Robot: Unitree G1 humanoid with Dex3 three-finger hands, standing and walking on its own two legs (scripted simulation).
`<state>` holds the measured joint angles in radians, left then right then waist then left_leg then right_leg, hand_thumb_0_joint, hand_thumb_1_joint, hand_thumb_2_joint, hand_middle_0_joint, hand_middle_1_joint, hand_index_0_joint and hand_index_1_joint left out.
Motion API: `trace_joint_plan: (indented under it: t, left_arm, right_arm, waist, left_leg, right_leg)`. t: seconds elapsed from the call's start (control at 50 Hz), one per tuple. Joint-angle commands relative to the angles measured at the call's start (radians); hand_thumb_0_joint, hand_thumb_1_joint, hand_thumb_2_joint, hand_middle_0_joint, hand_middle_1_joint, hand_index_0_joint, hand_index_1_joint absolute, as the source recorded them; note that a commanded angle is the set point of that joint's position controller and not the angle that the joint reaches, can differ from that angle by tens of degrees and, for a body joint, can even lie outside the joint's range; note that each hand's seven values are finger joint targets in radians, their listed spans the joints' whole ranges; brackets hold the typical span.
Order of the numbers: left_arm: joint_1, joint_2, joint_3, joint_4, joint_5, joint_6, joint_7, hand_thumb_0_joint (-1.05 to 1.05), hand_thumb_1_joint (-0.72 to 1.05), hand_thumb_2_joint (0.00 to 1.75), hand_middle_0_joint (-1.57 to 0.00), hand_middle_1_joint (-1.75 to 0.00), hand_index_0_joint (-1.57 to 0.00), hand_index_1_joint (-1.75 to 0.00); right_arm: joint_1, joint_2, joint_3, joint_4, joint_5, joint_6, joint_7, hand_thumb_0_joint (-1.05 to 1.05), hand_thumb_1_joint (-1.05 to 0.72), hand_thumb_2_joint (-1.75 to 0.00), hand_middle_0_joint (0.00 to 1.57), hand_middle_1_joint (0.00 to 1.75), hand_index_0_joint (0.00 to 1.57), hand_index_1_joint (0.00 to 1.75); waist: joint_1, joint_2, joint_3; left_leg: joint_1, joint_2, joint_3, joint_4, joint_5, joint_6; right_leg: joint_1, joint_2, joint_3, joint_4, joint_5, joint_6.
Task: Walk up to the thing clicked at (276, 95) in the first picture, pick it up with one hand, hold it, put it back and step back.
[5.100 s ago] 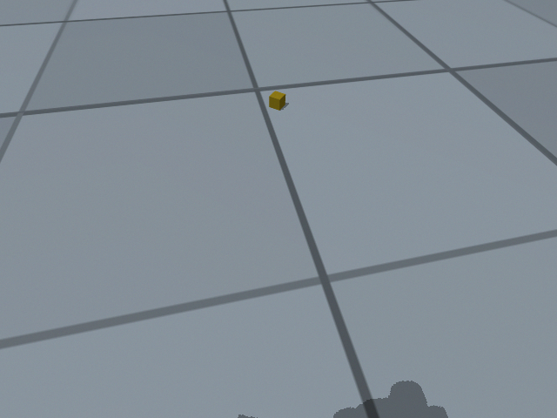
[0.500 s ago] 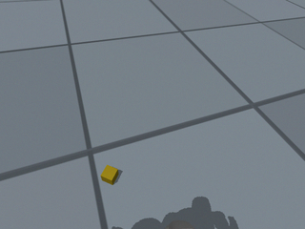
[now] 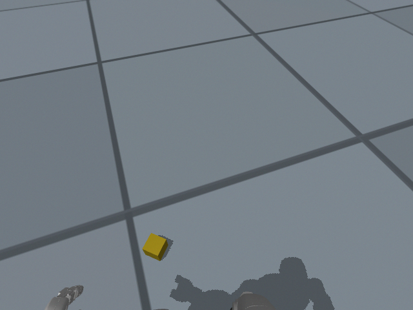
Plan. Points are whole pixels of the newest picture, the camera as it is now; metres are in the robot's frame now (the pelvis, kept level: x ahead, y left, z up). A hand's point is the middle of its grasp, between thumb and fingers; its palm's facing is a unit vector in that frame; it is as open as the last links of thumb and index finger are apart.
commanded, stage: walk up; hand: left
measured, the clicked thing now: (155, 247) +0.47 +0.23 -0.71
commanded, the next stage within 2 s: none
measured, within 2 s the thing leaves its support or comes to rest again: neither
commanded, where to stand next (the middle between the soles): +0.07 +0.00 m, yaw -1 degrees
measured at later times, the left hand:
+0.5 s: hand out of the picture +0.11 +0.26 -0.13, palm faces +0.04 -0.94 -0.34, open 7.4 cm
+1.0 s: hand out of the picture +0.12 +0.25 -0.12, palm faces +0.03 -0.94 -0.34, open 7.4 cm
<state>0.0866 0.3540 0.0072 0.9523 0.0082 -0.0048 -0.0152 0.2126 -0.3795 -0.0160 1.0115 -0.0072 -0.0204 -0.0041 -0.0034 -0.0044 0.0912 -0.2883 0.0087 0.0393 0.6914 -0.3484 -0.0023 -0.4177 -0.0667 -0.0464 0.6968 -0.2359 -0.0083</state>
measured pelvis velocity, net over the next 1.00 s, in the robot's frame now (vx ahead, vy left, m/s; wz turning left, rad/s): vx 0.05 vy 0.00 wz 0.03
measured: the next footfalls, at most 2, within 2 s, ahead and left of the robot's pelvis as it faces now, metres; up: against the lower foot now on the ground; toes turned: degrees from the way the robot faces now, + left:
none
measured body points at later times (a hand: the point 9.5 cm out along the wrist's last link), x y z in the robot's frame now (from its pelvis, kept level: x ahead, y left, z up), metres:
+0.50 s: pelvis +0.04 +0.00 +0.03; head +0.04 +0.00 +0.48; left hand +0.11 +0.31 -0.10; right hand +0.16 -0.30 -0.10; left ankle +0.01 +0.13 -0.72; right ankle +0.09 -0.12 -0.72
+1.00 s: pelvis +0.05 +0.00 +0.03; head +0.05 -0.01 +0.48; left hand +0.12 +0.30 -0.10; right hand +0.12 -0.30 -0.11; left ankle +0.01 +0.13 -0.72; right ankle +0.09 -0.12 -0.72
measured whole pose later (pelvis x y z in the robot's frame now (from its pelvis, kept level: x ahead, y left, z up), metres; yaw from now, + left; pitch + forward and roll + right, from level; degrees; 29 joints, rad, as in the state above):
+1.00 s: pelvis +0.05 +0.00 +0.03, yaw +2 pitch -2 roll +0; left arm 0.06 0.33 0.02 1.17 0.01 -0.01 -0.01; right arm 0.10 -0.36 -0.01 1.17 0.00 0.00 0.00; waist 0.00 0.01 0.05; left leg -0.06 0.02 0.01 0.32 -0.23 -0.02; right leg -0.18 -0.04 -0.09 0.34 -0.12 0.01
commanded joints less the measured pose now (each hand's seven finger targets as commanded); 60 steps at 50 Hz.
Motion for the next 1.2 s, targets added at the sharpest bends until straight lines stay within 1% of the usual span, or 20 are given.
trace_joint_plan:
  t: [0.0,0.04,0.08,0.1,0.12,0.2,0.24,0.28,0.34,0.4,0.42,0.46,0.5,0.58,0.6,0.74,0.82,0.92,1.06,1.18]
  left_arm:
    - [-0.048,0.231,0.058,-0.006,-0.007,-0.011,0.01,0.0,0.9,0.9,-0.2,-0.3,-0.2,-0.3]
    - [-0.048,0.221,0.057,0.024,-0.008,-0.022,0.007,0.0,0.9,0.9,-0.2,-0.3,-0.2,-0.3]
    - [-0.042,0.22,0.05,0.053,-0.016,-0.029,0.009,0.0,0.9,0.9,-0.2,-0.3,-0.2,-0.3]
    - [-0.052,0.222,0.046,0.061,-0.015,-0.031,0.009,0.0,0.9,0.9,-0.2,-0.3,-0.2,-0.3]
    - [-0.066,0.219,0.043,0.071,-0.017,-0.03,0.01,0.0,0.9,0.9,-0.2,-0.3,-0.2,-0.3]
    - [-0.073,0.212,0.036,0.107,-0.02,-0.029,0.011,0.0,0.9,0.9,-0.2,-0.3,-0.2,-0.3]
    - [-0.08,0.211,0.032,0.124,-0.02,-0.028,0.012,0.0,0.9,0.9,-0.2,-0.3,-0.2,-0.3]
    - [-0.078,0.212,0.031,0.134,-0.017,-0.029,0.013,0.0,0.9,0.9,-0.2,-0.3,-0.2,-0.3]
    - [-0.089,0.204,0.028,0.154,-0.019,-0.025,0.013,0.0,0.9,0.9,-0.2,-0.3,-0.2,-0.3]
    - [-0.088,0.204,0.03,0.167,-0.014,-0.026,0.014,0.0,0.9,0.9,-0.2,-0.3,-0.2,-0.3]
    - [-0.09,0.204,0.03,0.173,-0.011,-0.026,0.014,0.0,0.9,0.9,-0.2,-0.3,-0.2,-0.3]
    - [-0.096,0.203,0.032,0.17,-0.01,-0.028,0.014,0.0,0.9,0.9,-0.2,-0.3,-0.2,-0.3]
    - [-0.092,0.2,0.034,0.176,-0.009,-0.027,0.014,0.0,0.9,0.9,-0.2,-0.3,-0.2,-0.3]
    - [-0.095,0.201,0.038,0.177,-0.004,-0.029,0.015,0.0,0.9,0.9,-0.2,-0.3,-0.2,-0.3]
    - [-0.095,0.198,0.04,0.179,-0.004,-0.029,0.016,0.0,0.9,0.9,-0.2,-0.3,-0.2,-0.3]
    - [-0.087,0.202,0.049,0.168,0.0,-0.03,0.017,0.0,0.9,0.9,-0.2,-0.3,-0.2,-0.3]
    - [-0.098,0.202,0.052,0.159,0.001,-0.03,0.018,0.0,0.9,0.9,-0.2,-0.3,-0.2,-0.3]
    - [-0.084,0.197,0.054,0.153,-0.001,-0.026,0.018,0.0,0.9,0.9,-0.2,-0.3,-0.2,-0.3]
    - [-0.094,0.195,0.057,0.148,0.002,-0.023,0.017,0.0,0.9,0.9,-0.2,-0.3,-0.2,-0.3]
    - [-0.093,0.194,0.058,0.143,0.0,-0.022,0.016,0.0,0.9,0.9,-0.2,-0.3,-0.2,-0.3]
  right_arm:
    - [-0.085,-0.253,-0.043,-0.031,-0.008,-0.022,0.0,0.0,-0.9,-0.9,0.2,0.3,0.2,0.3]
    - [-0.077,-0.223,-0.026,-0.003,-0.009,-0.029,0.001,0.0,-0.9,-0.9,0.2,0.3,0.2,0.3]
    - [-0.086,-0.219,-0.02,0.016,-0.005,-0.034,0.003,0.0,-0.9,-0.9,0.2,0.3,0.2,0.3]
    - [-0.094,-0.217,-0.018,0.021,-0.003,-0.035,0.002,0.0,-0.9,-0.9,0.2,0.3,0.2,0.3]
    - [-0.1,-0.218,-0.017,0.028,-0.002,-0.033,0.0,0.0,-0.9,-0.9,0.2,0.3,0.2,0.3]
    - [-0.117,-0.215,-0.02,0.05,0.006,-0.027,-0.005,0.0,-0.9,-0.9,0.2,0.3,0.2,0.3]
    - [-0.134,-0.208,-0.022,0.06,0.006,-0.021,-0.006,0.0,-0.9,-0.9,0.2,0.3,0.2,0.3]
    - [-0.14,-0.212,-0.024,0.067,0.008,-0.019,-0.006,0.0,-0.9,-0.9,0.2,0.3,0.2,0.3]
    - [-0.163,-0.206,-0.022,0.079,0.009,-0.015,-0.005,0.0,-0.9,-0.9,0.2,0.3,0.2,0.3]
    - [-0.178,-0.199,-0.023,0.083,0.01,-0.011,-0.004,0.0,-0.9,-0.9,0.2,0.3,0.2,0.3]
    - [-0.187,-0.203,-0.027,0.085,0.009,-0.01,-0.004,0.0,-0.9,-0.9,0.2,0.3,0.2,0.3]
    - [-0.186,-0.202,-0.025,0.088,0.008,-0.01,-0.003,0.0,-0.9,-0.9,0.2,0.3,0.2,0.3]
    - [-0.203,-0.198,-0.026,0.088,0.007,-0.009,-0.001,0.0,-0.9,-0.9,0.2,0.3,0.2,0.3]
    - [-0.206,-0.197,-0.027,0.092,0.007,-0.008,-0.001,0.0,-0.9,-0.9,0.2,0.3,0.2,0.3]
    - [-0.211,-0.192,-0.026,0.091,0.007,-0.007,0.0,0.0,-0.9,-0.9,0.2,0.3,0.2,0.3]
    - [-0.204,-0.184,-0.026,0.088,0.005,-0.006,0.001,0.0,-0.9,-0.9,0.2,0.3,0.2,0.3]
    - [-0.182,-0.185,-0.027,0.09,0.003,-0.005,-0.001,0.0,-0.9,-0.9,0.2,0.3,0.2,0.3]
    - [-0.175,-0.184,-0.025,0.088,0.002,-0.008,-0.004,0.0,-0.9,-0.9,0.2,0.3,0.2,0.3]
    - [-0.152,-0.184,-0.026,0.089,0.0,-0.005,-0.005,0.0,-0.9,-0.9,0.2,0.3,0.2,0.3]
    - [-0.149,-0.181,-0.024,0.085,-0.001,-0.007,-0.004,0.0,-0.9,-0.9,0.2,0.3,0.2,0.3]
  waist:
    - [0.038,0.013,-0.017]
    - [0.032,0.013,-0.049]
    - [0.034,0.065,-0.097]
    - [0.028,0.058,-0.115]
    - [0.025,0.052,-0.113]
    - [0.017,0.024,-0.155]
    - [0.013,0.022,-0.147]
    - [0.013,0.012,-0.168]
    - [0.015,0.022,-0.137]
    - [0.015,-0.006,-0.135]
    - [0.011,-0.005,-0.13]
    - [0.009,0.002,-0.141]
    - [0.014,0.003,-0.128]
    - [0.013,-0.009,-0.133]
    - [0.013,-0.008,-0.122]
    - [0.015,-0.003,-0.133]
    - [0.008,-0.017,-0.145]
    - [0.014,-0.004,-0.156]
    - [0.008,-0.008,-0.13]
    - [0.012,-0.003,-0.115]
  left_leg:
    - [-0.176,0.164,-0.231,-0.345,-0.24,0.09]
    - [-0.135,0.129,-0.178,-0.336,-0.072,0.063]
    - [-0.053,0.121,-0.161,-0.326,0.066,0.052]
    - [-0.019,0.121,-0.152,-0.326,0.116,0.05]
    - [-0.003,0.123,-0.149,-0.331,0.147,0.048]
    - [0.083,0.124,-0.121,-0.325,0.261,0.042]
    - [0.1,0.12,-0.115,-0.34,0.26,0.037]
    - [0.132,0.123,-0.109,-0.343,0.296,0.037]
    - [0.126,0.127,-0.116,-0.385,0.28,0.032]
    - [0.148,0.125,-0.111,-0.393,0.29,0.031]
    - [0.158,0.125,-0.111,-0.399,0.277,0.031]
    - [0.156,0.128,-0.11,-0.408,0.291,0.027]
    - [0.157,0.126,-0.111,-0.419,0.276,0.026]
    - [0.162,0.125,-0.111,-0.434,0.27,0.022]
    - [0.159,0.124,-0.112,-0.438,0.265,0.021]
    - [0.166,0.121,-0.108,-0.433,0.264,0.018]
    - [0.157,0.119,-0.106,-0.428,0.27,0.019]
    - [0.161,0.124,-0.103,-0.431,0.3,0.018]
    - [0.135,0.117,-0.105,-0.436,0.255,0.017]
    - [0.136,0.113,-0.107,-0.44,0.24,0.017]
  right_leg:
    - [0.146,-0.029,0.1,-0.188,-0.195,-0.027]
    - [0.214,-0.05,0.121,-0.219,-0.076,-0.034]
    - [0.245,-0.06,0.114,-0.237,0.027,-0.034]
    - [0.248,-0.064,0.103,-0.241,0.089,-0.031]
    - [0.251,-0.062,0.096,-0.249,0.116,-0.025]
    - [0.289,-0.079,0.085,-0.287,0.225,-0.024]
    - [0.283,-0.084,0.086,-0.308,0.226,-0.02]
    - [0.302,-0.091,0.085,-0.315,0.262,-0.019]
    - [0.299,-0.088,0.082,-0.338,0.224,-0.005]
    - [0.3,-0.09,0.081,-0.357,0.219,-0.002]
    - [0.288,-0.088,0.082,-0.367,0.205,-0.002]
    - [0.316,-0.094,0.081,-0.371,0.224,0.0]
    - [0.308,-0.091,0.077,-0.383,0.205,0.005]
    - [0.327,-0.096,0.084,-0.394,0.216,0.007]
    - [0.319,-0.09,0.076,-0.398,0.193,0.009]
    - [0.328,-0.092,0.08,-0.409,0.183,0.007]
    - [0.349,-0.093,0.084,-0.404,0.206,0.004]
    - [0.366,-0.095,0.079,-0.388,0.251,0.001]
    - [0.363,-0.087,0.08,-0.401,0.186,-0.002]
    - [0.342,-0.083,0.086,-0.401,0.175,0.001]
